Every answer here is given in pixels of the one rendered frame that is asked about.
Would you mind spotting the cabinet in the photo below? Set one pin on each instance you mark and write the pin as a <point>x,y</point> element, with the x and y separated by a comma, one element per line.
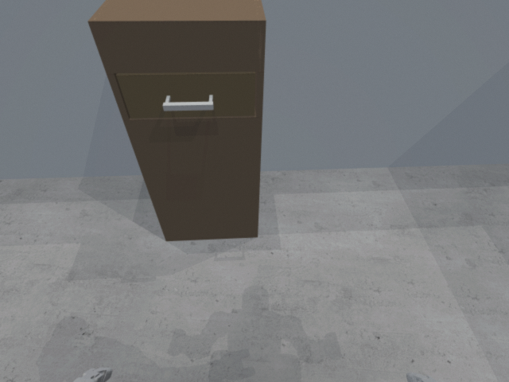
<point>202,173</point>

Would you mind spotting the drawer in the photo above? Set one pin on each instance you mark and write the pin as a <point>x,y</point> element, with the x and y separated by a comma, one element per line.
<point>144,93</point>

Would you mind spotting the handle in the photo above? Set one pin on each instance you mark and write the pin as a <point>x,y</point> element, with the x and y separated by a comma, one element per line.
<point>188,106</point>

